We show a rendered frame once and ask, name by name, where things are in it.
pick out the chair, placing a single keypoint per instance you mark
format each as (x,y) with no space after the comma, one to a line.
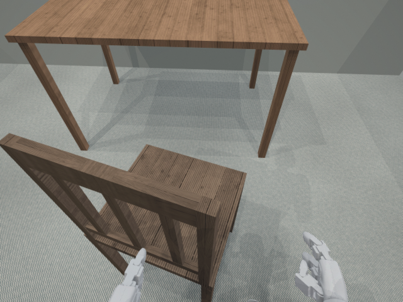
(179,208)

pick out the table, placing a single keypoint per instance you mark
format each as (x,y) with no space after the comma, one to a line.
(243,24)

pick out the robot right hand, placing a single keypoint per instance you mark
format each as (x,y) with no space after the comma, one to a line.
(327,281)

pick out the robot left hand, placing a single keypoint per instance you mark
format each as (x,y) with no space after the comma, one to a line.
(129,290)

